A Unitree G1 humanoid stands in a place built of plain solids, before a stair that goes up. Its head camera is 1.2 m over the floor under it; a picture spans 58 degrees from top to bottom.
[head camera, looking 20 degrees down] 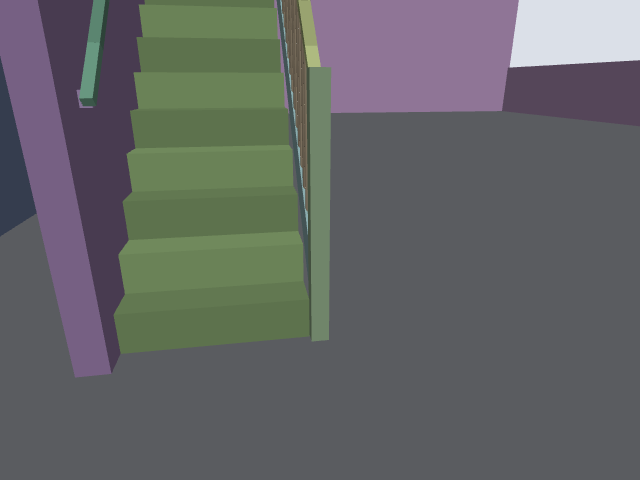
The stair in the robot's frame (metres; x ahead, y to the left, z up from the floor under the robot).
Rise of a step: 0.21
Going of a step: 0.21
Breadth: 0.90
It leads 10 degrees to the left of straight ahead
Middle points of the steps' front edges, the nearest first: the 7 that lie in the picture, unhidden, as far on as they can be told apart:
1.81 0.50 0.21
2.01 0.53 0.42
2.22 0.57 0.63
2.43 0.60 0.84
2.63 0.63 1.05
2.84 0.67 1.26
3.05 0.70 1.47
